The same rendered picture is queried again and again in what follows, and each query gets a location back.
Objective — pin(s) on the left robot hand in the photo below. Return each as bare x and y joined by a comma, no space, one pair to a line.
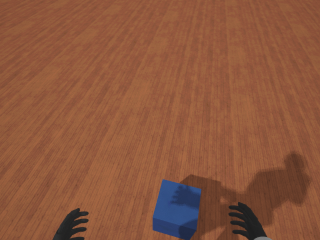
65,230

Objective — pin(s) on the carton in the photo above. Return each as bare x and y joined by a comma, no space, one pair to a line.
177,209

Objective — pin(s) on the right robot hand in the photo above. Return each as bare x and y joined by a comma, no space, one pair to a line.
251,223

